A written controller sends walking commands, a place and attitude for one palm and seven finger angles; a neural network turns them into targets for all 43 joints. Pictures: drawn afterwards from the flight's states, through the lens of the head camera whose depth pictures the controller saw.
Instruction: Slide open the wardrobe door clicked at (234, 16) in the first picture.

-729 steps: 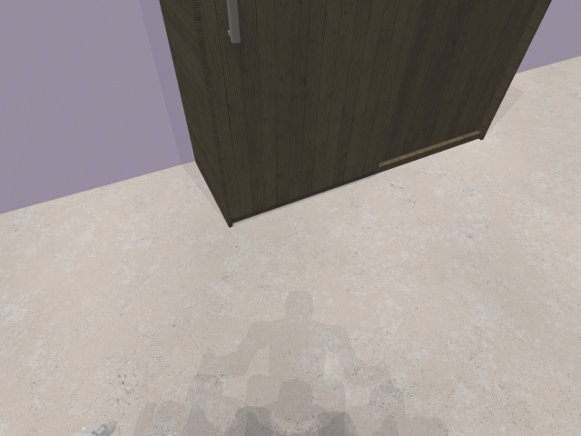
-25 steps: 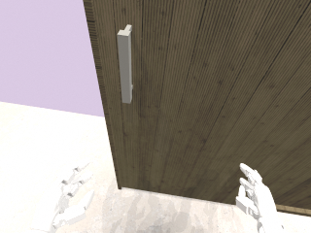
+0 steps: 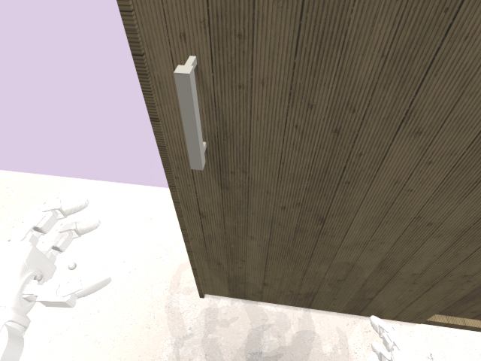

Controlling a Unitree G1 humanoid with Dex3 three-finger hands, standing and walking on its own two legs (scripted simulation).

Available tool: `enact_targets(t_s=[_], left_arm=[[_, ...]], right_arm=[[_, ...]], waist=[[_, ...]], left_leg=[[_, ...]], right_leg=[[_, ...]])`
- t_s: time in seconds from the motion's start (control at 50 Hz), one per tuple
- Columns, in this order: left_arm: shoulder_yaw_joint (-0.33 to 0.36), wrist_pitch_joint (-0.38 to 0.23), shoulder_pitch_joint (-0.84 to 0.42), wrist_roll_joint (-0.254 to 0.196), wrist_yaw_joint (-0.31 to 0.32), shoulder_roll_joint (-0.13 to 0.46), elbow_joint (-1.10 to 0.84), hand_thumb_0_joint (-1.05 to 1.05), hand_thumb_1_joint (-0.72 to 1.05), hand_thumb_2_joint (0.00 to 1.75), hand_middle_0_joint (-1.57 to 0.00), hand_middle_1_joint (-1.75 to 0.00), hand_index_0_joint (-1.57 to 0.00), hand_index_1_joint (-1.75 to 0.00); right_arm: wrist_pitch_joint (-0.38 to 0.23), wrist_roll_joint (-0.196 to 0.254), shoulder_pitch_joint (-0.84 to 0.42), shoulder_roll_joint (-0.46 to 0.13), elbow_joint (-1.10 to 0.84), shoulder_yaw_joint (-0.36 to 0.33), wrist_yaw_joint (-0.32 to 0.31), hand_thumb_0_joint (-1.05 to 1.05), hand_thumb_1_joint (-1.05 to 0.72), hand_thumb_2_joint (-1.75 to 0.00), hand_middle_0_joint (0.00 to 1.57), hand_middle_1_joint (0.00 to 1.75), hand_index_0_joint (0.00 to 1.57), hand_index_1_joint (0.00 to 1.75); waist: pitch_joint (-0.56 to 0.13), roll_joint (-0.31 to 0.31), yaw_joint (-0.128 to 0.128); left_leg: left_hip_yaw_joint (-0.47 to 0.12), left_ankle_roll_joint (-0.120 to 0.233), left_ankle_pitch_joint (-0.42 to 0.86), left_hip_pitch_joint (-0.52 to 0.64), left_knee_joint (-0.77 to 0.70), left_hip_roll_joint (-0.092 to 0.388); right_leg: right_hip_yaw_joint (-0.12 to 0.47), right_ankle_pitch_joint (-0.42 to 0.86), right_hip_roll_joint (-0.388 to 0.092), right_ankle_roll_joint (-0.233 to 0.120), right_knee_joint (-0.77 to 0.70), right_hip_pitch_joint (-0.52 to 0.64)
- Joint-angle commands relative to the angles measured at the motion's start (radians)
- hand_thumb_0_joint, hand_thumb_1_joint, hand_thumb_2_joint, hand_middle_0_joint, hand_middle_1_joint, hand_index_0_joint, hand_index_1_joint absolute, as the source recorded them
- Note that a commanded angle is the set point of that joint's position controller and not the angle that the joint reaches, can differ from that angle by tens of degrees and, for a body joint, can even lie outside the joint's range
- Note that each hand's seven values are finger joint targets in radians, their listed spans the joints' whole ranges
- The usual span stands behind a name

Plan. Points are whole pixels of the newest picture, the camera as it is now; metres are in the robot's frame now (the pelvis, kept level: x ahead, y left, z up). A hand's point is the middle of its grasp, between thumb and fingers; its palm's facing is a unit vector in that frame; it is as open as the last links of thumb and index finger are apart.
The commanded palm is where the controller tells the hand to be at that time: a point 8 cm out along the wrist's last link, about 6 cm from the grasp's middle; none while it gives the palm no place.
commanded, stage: raise the hand with hooked fingers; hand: left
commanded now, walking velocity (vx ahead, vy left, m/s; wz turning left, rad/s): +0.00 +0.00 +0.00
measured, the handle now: (195, 117) +0.46 +0.10 +0.19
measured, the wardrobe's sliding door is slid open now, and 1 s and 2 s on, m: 0.00 0.00 0.00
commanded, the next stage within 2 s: move the hooked fingers beside the handle in 1.16 s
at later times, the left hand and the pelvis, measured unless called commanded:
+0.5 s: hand (12, 225) +0.24 +0.30 +0.17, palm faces -0.01 -0.99 -0.12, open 13.9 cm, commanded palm +0.21 +0.34 +0.19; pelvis -0.01 +0.03 +0.02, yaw +2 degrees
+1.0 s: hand (9, 187) +0.27 +0.30 +0.21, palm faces +0.01 -0.99 -0.12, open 14.0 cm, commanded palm +0.24 +0.34 +0.21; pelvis +0.00 +0.01 +0.02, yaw +1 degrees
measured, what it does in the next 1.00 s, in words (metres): stands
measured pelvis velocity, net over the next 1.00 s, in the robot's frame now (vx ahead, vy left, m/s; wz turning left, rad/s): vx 0.00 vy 0.01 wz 0.02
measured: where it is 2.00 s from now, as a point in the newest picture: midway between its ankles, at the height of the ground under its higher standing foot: outside the picture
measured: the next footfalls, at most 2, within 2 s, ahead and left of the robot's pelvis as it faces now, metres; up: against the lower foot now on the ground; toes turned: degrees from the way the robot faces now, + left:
none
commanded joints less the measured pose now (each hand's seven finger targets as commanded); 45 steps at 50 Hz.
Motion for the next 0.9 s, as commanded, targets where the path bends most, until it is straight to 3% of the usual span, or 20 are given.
enact_targets(t_s=[0.0,0.04,0.1,0.16,0.2,0.26,0.3,0.34,0.4,0.46,0.5,0.52,0.56,0.62,0.66,0.7,0.78,0.82,0.88], left_arm=[[-0.003,-0.028,-0.117,0.027,-0.032,0.148,-0.174,0.00,-0.22,0.42,-0.28,-1.02,-0.28,-1.02],[0.022,-0.003,-0.191,0.035,-0.046,0.208,-0.181,0.00,-0.27,0.40,-0.28,-1.05,-0.28,-1.05],[0.120,0.009,-0.305,0.033,-0.029,0.317,-0.234,0.00,-0.34,0.37,-0.29,-1.10,-0.29,-1.10],[0.143,-0.003,-0.368,0.019,-0.009,0.312,-0.262,0.00,-0.41,0.34,-0.29,-1.14,-0.29,-1.14],[0.152,0.008,-0.399,0.017,-0.005,0.320,-0.231,0.00,-0.45,0.32,-0.30,-1.17,-0.30,-1.17],[0.114,0.074,-0.431,0.022,-0.036,0.288,-0.117,0.00,-0.50,0.30,-0.30,-1.20,-0.30,-1.20],[0.088,0.140,-0.439,0.039,-0.066,0.283,-0.027,0.00,-0.50,0.30,-0.30,-1.20,-0.30,-1.20],[0.060,0.202,-0.511,0.052,-0.093,0.292,-0.005,0.00,-0.50,0.30,-0.30,-1.20,-0.30,-1.20],[0.096,0.241,-0.616,0.059,-0.108,0.361,-0.067,0.00,-0.50,0.30,-0.30,-1.20,-0.30,-1.20],[0.182,0.216,-0.704,0.049,-0.103,0.449,-0.163,0.00,-0.50,0.30,-0.30,-1.20,-0.30,-1.20],[0.236,0.195,-0.706,0.039,-0.095,0.498,-0.163,0.00,-0.50,0.30,-0.30,-1.20,-0.30,-1.20],[0.226,0.192,-0.733,0.038,-0.098,0.486,-0.155,0.00,-0.50,0.30,-0.30,-1.20,-0.30,-1.20],[0.217,0.208,-0.745,0.037,-0.101,0.468,-0.062,0.00,-0.50,0.30,-0.30,-1.20,-0.30,-1.20],[0.175,0.280,-0.787,0.056,-0.127,0.458,0.064,0.00,-0.50,0.30,-0.30,-1.20,-0.30,-1.20],[0.119,0.331,-0.784,0.069,-0.151,0.423,0.140,0.00,-0.50,0.30,-0.30,-1.20,-0.30,-1.20],[0.097,0.359,-0.723,0.070,-0.178,0.402,0.163,0.00,-0.50,0.30,-0.30,-1.20,-0.30,-1.20],[0.171,0.315,-0.752,0.049,-0.187,0.480,-0.021,0.00,-0.50,0.30,-0.30,-1.20,-0.30,-1.20],[0.243,0.263,-0.751,0.030,-0.165,0.533,-0.107,0.00,-0.50,0.30,-0.30,-1.20,-0.30,-1.20],[0.299,0.220,-0.723,0.016,-0.121,0.547,-0.106,0.00,-0.50,0.30,-0.30,-1.20,-0.30,-1.20]], right_arm=[[-0.103,0.010,-0.167,-0.138,-0.177,-0.047,-0.012,0.00,-0.90,-0.90,0.20,0.30,0.20,0.30],[-0.109,0.016,-0.156,-0.149,-0.168,-0.048,-0.024,0.00,-0.90,-0.90,0.20,0.30,0.20,0.30],[-0.113,0.010,-0.171,-0.154,-0.160,-0.041,-0.042,0.00,-0.90,-0.90,0.20,0.30,0.20,0.30],[-0.117,0.011,-0.180,-0.137,-0.157,-0.028,-0.046,0.00,-0.90,-0.90,0.20,0.30,0.20,0.30],[-0.114,0.009,-0.184,-0.136,-0.146,-0.019,-0.044,0.00,-0.90,-0.90,0.20,0.30,0.20,0.30],[-0.099,0.015,-0.188,-0.137,-0.136,-0.011,-0.041,0.00,-0.90,-0.90,0.20,0.30,0.20,0.30],[-0.082,0.021,-0.184,-0.142,-0.139,-0.006,-0.038,0.00,-0.90,-0.90,0.20,0.30,0.20,0.30],[-0.063,0.029,-0.190,-0.146,-0.149,-0.002,-0.035,0.00,-0.90,-0.90,0.20,0.30,0.20,0.30],[-0.049,0.027,-0.212,-0.141,-0.177,0.007,-0.034,0.00,-0.90,-0.90,0.20,0.30,0.20,0.30],[-0.047,0.017,-0.221,-0.131,-0.190,0.014,-0.034,0.00,-0.90,-0.90,0.20,0.30,0.20,0.30],[-0.045,0.009,-0.223,-0.124,-0.179,0.023,-0.030,0.00,-0.90,-0.90,0.20,0.30,0.20,0.30],[-0.042,0.010,-0.226,-0.123,-0.173,0.026,-0.030,0.00,-0.90,-0.90,0.20,0.30,0.20,0.30],[-0.036,0.016,-0.220,-0.126,-0.155,0.025,-0.032,0.00,-0.90,-0.90,0.20,0.30,0.20,0.30],[-0.021,0.027,-0.218,-0.140,-0.142,0.022,-0.033,0.00,-0.90,-0.90,0.20,0.30,0.20,0.30],[-0.015,0.036,-0.209,-0.150,-0.147,0.019,-0.033,0.00,-0.90,-0.90,0.20,0.30,0.20,0.30],[-0.011,0.037,-0.210,-0.155,-0.164,0.014,-0.024,0.00,-0.90,-0.90,0.20,0.30,0.20,0.30],[-0.011,0.029,-0.230,-0.150,-0.203,0.011,-0.011,0.00,-0.90,-0.90,0.20,0.30,0.20,0.30],[-0.017,0.022,-0.238,-0.142,-0.204,0.012,-0.007,0.00,-0.90,-0.90,0.20,0.30,0.20,0.30],[-0.024,0.018,-0.227,-0.135,-0.192,0.010,-0.011,0.00,-0.90,-0.90,0.20,0.30,0.20,0.30]], waist=[[-0.057,0.015,0.021],[-0.073,0.011,0.017],[-0.103,0.022,0.037],[-0.128,0.084,0.042],[-0.102,0.106,0.051],[-0.022,0.111,0.043],[0.033,0.075,0.047],[0.047,0.052,0.035],[-0.032,0.054,0.045],[-0.175,0.065,0.056],[-0.175,0.080,0.067],[-0.165,0.120,0.060],[-0.093,0.109,0.052],[-0.018,0.129,0.043],[-0.003,0.059,0.032],[-0.040,0.026,0.043],[-0.194,0.030,0.056],[-0.225,0.044,0.067],[-0.194,0.080,0.072]], left_leg=[[-0.056,0.017,0.245,0.048,-0.121,-0.016],[-0.065,0.020,0.200,0.070,-0.150,-0.015],[-0.083,0.021,0.199,0.121,-0.186,-0.010],[-0.100,0.010,0.232,0.196,-0.231,-0.007],[-0.106,0.002,0.260,0.215,-0.253,-0.005],[-0.118,-0.007,0.249,0.209,-0.284,-0.002],[-0.118,-0.005,0.228,0.189,-0.303,-0.001],[-0.125,-0.002,0.187,0.179,-0.317,0.000],[-0.134,0.000,0.217,0.230,-0.316,-0.006],[-0.143,-0.006,0.307,0.314,-0.306,-0.009],[-0.138,-0.013,0.347,0.329,-0.307,-0.009],[-0.137,-0.017,0.341,0.329,-0.317,-0.010],[-0.142,-0.021,0.312,0.305,-0.333,-0.005],[-0.133,-0.015,0.263,0.270,-0.347,-0.009],[-0.141,-0.011,0.238,0.251,-0.351,-0.007],[-0.133,-0.006,0.292,0.259,-0.327,-0.011],[-0.135,0.000,0.361,0.321,-0.293,-0.020],[-0.125,0.000,0.397,0.334,-0.287,-0.021],[-0.118,-0.003,0.386,0.325,-0.301,-0.017]], right_leg=[[0.097,0.200,-0.023,0.035,-0.143,0.087],[0.089,0.119,-0.021,0.029,-0.169,0.095],[0.070,0.094,-0.011,0.017,-0.181,0.135],[0.035,0.145,-0.001,0.008,-0.181,0.165],[0.030,0.176,0.006,0.001,-0.193,0.180],[0.022,0.189,0.004,0.000,-0.208,0.160],[0.029,0.179,0.006,-0.002,-0.228,0.158],[0.028,0.153,0.003,0.001,-0.234,0.146],[0.033,0.167,0.005,-0.004,-0.234,0.181],[0.028,0.220,0.008,-0.003,-0.232,0.226],[0.027,0.244,0.014,-0.008,-0.245,0.242],[0.027,0.242,0.011,-0.009,-0.251,0.241],[0.019,0.223,0.010,-0.009,-0.262,0.213],[0.027,0.198,-0.001,-0.012,-0.280,0.185],[0.020,0.184,-0.003,-0.008,-0.271,0.171],[0.029,0.225,-0.005,-0.011,-0.264,0.190],[0.031,0.279,-0.003,-0.006,-0.237,0.227],[0.035,0.309,0.001,-0.009,-0.241,0.262],[0.027,0.302,0.001,-0.007,-0.248,0.258]])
